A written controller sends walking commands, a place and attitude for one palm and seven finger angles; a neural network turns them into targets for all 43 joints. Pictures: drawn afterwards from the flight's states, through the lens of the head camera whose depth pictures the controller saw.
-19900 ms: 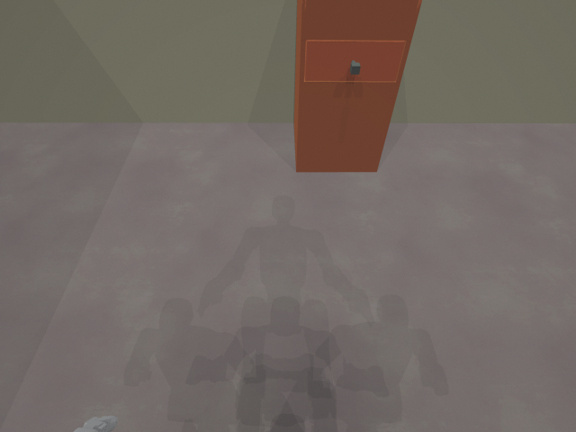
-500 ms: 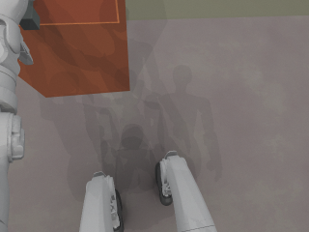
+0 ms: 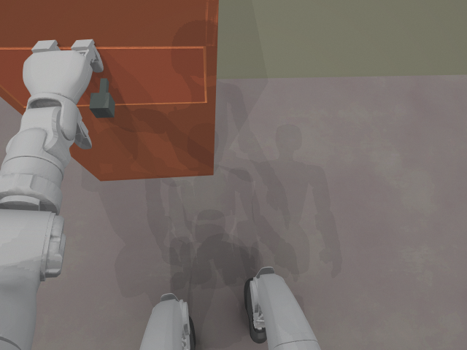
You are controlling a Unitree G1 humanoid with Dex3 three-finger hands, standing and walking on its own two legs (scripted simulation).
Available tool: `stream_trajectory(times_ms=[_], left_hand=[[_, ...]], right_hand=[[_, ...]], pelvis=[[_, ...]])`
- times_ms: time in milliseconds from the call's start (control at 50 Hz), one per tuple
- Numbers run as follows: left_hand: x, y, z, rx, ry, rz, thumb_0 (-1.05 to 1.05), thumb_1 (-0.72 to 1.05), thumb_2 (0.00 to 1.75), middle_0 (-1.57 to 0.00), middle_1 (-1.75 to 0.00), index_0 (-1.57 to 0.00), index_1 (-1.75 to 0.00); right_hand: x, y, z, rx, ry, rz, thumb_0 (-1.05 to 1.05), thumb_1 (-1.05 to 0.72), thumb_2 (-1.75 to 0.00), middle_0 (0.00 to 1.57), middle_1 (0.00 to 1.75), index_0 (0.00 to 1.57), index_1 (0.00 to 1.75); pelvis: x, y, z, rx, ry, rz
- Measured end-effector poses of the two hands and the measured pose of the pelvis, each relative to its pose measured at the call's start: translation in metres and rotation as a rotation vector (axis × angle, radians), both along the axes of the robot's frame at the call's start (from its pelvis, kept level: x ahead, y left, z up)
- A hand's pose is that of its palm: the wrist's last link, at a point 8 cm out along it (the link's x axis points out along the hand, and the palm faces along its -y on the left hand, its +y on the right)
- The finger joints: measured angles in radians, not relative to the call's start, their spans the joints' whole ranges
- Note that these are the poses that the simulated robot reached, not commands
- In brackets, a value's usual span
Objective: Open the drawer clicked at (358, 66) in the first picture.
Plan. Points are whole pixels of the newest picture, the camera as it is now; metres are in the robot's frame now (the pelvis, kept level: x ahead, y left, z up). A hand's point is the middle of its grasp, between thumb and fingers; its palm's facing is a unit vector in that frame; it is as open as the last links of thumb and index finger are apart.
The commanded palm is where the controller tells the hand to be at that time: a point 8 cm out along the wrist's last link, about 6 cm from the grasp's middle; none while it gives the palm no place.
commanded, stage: lift the fingers back up to retry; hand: left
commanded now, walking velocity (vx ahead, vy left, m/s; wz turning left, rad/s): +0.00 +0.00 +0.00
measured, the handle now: (103, 97) +0.59 +0.18 -0.06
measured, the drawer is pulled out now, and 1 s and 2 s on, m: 0.00 0.00 0.00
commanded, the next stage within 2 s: re-aim the fingers above the handle in 0.12 s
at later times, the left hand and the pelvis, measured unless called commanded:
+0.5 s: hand (72, 97) +0.55 +0.21 -0.01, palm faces -0.08 -0.03 -1.00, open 13.7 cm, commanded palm +0.54 +0.20 +0.05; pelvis +0.02 +0.01 +0.01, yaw +0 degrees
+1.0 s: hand (77, 98) +0.55 +0.20 +0.00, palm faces -0.09 +0.00 -1.00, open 13.8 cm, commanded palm +0.54 +0.19 +0.05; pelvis +0.00 +0.00 +0.01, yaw +0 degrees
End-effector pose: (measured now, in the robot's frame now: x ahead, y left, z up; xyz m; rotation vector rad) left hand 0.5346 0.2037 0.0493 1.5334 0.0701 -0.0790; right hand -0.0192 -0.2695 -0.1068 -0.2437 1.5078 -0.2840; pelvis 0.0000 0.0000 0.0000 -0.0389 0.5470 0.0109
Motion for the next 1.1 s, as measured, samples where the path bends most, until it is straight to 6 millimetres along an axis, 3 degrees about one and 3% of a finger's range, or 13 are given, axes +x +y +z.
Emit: stream_trajectory(times_ms=[160,400,880,1100], left_hand=[[0.0,0.002,0.003,-0.008,-0.004,-0.006,0.0,-0.48,0.3,-0.32,-1.2,-0.35,-1.2],[-0.002,0.008,-0.003,0.006,-0.025,0.012,0.0,-0.48,0.3,-0.32,-1.2,-0.33,-1.2],[-0.003,-0.007,0.002,0.023,-0.032,0.012,0.0,-0.48,0.3,-0.32,-1.2,-0.33,-1.2],[-0.006,-0.011,0.007,0.024,-0.009,0.008,0.0,-0.48,0.3,-0.32,-1.2,-0.32,-1.2]], right_hand=[[0.018,-0.003,0.011,-0.008,-0.004,0.014,0.0,-0.91,-0.9,0.2,0.3,0.2,0.3],[0.03,0.004,0.005,0.006,-0.01,0.017,0.0,-0.91,-0.9,0.2,0.3,0.2,0.3],[-0.002,0.003,0.002,0.013,0.011,-0.013,0.0,-0.91,-0.9,0.2,0.3,0.2,0.3],[-0.004,-0.004,0.001,0.005,-0.008,-0.005,0.0,-0.91,-0.9,0.2,0.3,0.2,0.3]], pelvis=[[0.014,0.003,0.011,0.002,-0.014,-0.005],[0.018,0.007,0.01,0.001,-0.013,-0.006],[0.005,0.003,0.005,0.009,-0.018,-0.012],[-0.001,-0.002,0.005,0.016,-0.021,-0.01]])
